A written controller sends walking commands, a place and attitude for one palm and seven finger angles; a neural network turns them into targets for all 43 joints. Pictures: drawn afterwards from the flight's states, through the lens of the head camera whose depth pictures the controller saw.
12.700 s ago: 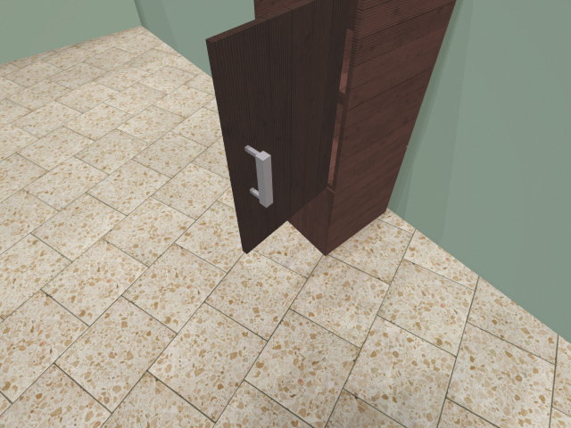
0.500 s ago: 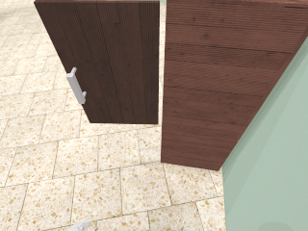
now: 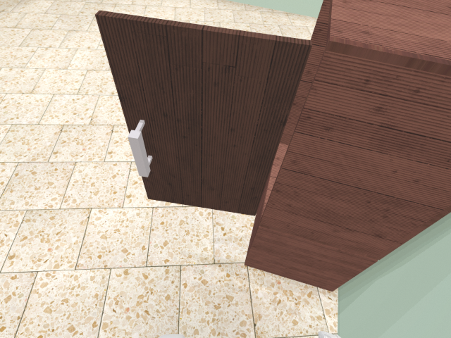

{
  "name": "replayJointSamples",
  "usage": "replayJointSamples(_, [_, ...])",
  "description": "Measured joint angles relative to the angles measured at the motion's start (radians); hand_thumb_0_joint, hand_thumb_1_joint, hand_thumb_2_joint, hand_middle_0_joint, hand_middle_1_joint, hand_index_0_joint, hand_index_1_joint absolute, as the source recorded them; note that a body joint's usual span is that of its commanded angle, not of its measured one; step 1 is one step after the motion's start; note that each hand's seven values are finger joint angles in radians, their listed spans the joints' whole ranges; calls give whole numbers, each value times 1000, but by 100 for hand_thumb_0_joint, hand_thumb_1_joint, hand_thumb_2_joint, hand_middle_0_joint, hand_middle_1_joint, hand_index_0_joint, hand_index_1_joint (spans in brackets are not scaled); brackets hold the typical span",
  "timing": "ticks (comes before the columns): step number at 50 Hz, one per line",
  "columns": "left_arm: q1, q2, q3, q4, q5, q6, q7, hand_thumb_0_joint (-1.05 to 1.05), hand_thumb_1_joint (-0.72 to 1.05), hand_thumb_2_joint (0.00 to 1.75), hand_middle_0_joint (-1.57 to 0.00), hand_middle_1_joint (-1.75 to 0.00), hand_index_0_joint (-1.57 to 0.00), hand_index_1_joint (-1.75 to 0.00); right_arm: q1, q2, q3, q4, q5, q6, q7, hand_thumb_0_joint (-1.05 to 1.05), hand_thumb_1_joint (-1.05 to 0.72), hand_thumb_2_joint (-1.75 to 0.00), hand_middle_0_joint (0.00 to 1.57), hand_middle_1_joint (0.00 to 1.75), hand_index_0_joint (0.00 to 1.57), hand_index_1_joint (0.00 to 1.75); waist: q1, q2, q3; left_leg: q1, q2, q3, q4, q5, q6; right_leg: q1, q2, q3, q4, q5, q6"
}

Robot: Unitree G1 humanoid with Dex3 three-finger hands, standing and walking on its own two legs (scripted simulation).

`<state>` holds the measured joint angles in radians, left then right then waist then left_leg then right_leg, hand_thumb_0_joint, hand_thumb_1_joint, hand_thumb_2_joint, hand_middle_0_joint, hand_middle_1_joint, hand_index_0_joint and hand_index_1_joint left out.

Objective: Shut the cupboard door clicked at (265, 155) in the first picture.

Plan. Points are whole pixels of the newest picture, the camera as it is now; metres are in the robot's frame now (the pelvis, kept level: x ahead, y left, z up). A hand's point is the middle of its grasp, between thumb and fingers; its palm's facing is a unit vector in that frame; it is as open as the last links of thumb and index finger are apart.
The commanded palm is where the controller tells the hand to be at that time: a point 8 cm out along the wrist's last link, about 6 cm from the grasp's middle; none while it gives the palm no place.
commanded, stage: come to a stop and stand still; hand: left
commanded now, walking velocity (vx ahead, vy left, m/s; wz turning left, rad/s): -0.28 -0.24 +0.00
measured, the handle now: (143, 149) +0.52 +0.26 -0.05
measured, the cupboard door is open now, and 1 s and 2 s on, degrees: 98 98 98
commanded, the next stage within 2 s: look again from close up in 0.68 s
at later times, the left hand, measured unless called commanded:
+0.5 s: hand out of the picture +0.03 +0.13 -0.16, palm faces +0.00 -0.98 -0.21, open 7.3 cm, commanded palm none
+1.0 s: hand out of the picture +0.04 +0.18 -0.17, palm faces +0.00 -0.96 -0.28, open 7.4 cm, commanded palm none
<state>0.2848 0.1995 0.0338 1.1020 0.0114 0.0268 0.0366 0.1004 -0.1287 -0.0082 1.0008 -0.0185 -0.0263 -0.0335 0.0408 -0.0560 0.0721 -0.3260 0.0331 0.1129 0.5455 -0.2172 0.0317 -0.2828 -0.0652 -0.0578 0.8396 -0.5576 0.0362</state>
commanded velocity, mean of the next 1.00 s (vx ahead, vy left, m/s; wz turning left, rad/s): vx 0.00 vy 0.04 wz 0.00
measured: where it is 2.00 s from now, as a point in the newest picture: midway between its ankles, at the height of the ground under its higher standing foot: outside the picture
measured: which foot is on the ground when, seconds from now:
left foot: down 0.00-0.28, up 0.30-0.54, down 0.56-1.00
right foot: up 0.00-0.28, down 0.30-1.00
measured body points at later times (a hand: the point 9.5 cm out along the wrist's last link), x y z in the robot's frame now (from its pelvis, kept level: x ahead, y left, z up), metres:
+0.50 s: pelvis -0.02 -0.06 +0.01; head +0.01 -0.06 +0.46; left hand +0.03 +0.18 -0.14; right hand -0.02 -0.31 -0.15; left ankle -0.03 +0.07 -0.71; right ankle -0.04 -0.17 -0.73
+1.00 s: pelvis -0.02 -0.03 +0.00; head -0.02 -0.02 +0.45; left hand +0.04 +0.23 -0.15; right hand +0.06 -0.27 -0.14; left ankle -0.04 +0.06 -0.73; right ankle -0.04 -0.17 -0.73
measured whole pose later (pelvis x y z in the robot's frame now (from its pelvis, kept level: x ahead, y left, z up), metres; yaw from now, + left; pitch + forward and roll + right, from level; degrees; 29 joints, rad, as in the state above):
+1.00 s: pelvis -0.02 -0.03 +0.00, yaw -1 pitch -1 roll +0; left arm 0.28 0.22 0.00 0.96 0.02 0.00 0.06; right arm 0.21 -0.18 -0.03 0.94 -0.02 0.01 -0.02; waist 0.00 0.00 0.00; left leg -0.21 -0.02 0.07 0.60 -0.37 0.04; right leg -0.22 -0.06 -0.04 0.59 -0.34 0.04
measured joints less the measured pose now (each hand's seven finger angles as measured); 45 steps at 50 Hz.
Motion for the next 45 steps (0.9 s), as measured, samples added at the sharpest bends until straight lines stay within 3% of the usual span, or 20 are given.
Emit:
replayJointSamples(5, [-49,6,16,-61,3,28,-10,0,91,90,-20,-30,-20,-30,-33,1,-6,-13,2,27,-12,0,-90,-90,20,30,21,30,-7,32,26,1,27,4,-38,30,0,-118,48,25,167,23,1])
replayJointSamples(8, [-71,16,29,-97,7,37,-14,0,91,90,-20,-30,-20,-30,-26,-14,-19,-8,-1,39,-13,0,-90,-90,20,30,21,30,-13,47,27,-7,48,9,-40,39,-13,-144,53,32,175,44,-3])
replayJointSamples(10, [-82,20,34,-115,8,38,-17,0,91,90,-20,-30,-20,-30,-14,-31,-30,-1,-5,46,-9,0,-90,-90,20,30,21,30,-21,60,23,-13,60,8,-36,43,-23,-124,44,29,107,62,-8])
replayJointSamples(13, [-85,22,33,-136,10,23,-20,0,91,90,-20,-30,-20,-30,18,-62,-45,10,-7,57,-1,0,-90,-90,20,30,21,30,-34,79,10,-34,74,-3,-8,40,-43,-34,30,14,-109,140,-22])
replayJointSamples(15, [-69,33,31,-143,17,1,-16,0,91,90,-20,-30,-20,-30,47,-72,-54,19,0,70,8,0,-90,-90,20,30,21,30,-35,54,-15,-65,59,0,49,-10,-58,20,8,35,-256,181,-33])
replayJointSamples(17, [-69,13,17,-124,20,-3,-11,0,91,90,-20,-30,-20,-30,71,-94,-62,31,3,88,19,0,-90,-90,20,30,20,30,-43,77,-18,-76,45,-51,112,-150,-59,23,20,23,-245,205,-31])
replayJointSamples(21, [-51,-21,-4,-101,18,-14,-16,0,91,90,-20,-30,-20,-30,127,-109,-66,57,0,90,31,0,-91,-90,19,30,20,29,-47,75,-44,-59,2,-78,215,-183,-60,58,21,13,-312,250,-35])
replayJointSamples(23, [-49,-31,-8,-94,18,-21,-18,0,91,90,-20,-30,-20,-30,149,-104,-63,64,2,83,34,0,-91,-90,19,30,20,29,-45,61,-49,-25,-11,-72,201,-183,-65,68,21,13,-340,263,-37])
replayJointSamples(26, [-53,-27,-3,-84,16,-29,-15,0,92,89,-20,-30,-20,-30,171,-89,-54,71,6,70,32,0,-91,-90,19,30,20,29,-39,39,-45,55,-27,-64,69,-155,-72,66,20,12,-348,265,-35])
replayJointSamples(28, [-58,-25,-2,-76,9,-31,-17,0,93,89,-21,-30,-20,-30,182,-84,-47,72,7,54,27,0,-91,-90,19,30,20,29,-40,44,-41,113,-24,-69,-49,-66,-58,53,29,0,-324,251,-29])
replayJointSamples(31, [-74,-12,2,-59,2,-21,-13,0,92,89,-21,-30,-20,-30,174,-57,-33,84,4,45,15,0,-91,-90,19,30,20,29,-33,20,-26,119,-36,-68,-48,-89,-19,56,17,1,-314,245,-14])
replayJointSamples(36, [-76,-2,-14,-41,3,-10,-11,0,92,89,-20,-30,-20,-30,153,-26,-13,72,5,39,8,0,-91,-90,19,30,20,29,-28,21,-20,144,-35,-62,-66,-90,-16,87,20,6,-349,256,-18])
replayJointSamples(41, [-27,-1,-26,-90,11,-31,8,0,91,89,-20,-30,-20,-30,148,-45,-27,-16,-2,28,7,0,-91,-90,20,30,20,30,-48,69,-49,100,-36,-67,14,-132,-8,59,16,1,-299,229,-11])
replayJointSamples(45, [-7,13,-26,-112,14,-28,18,0,91,90,-20,-30,-20,-30,135,-48,-27,-46,-1,31,11,0,-91,-90,20,30,20,30,-47,64,-77,107,-49,-59,37,-149,1,56,1,10,-258,205,-1])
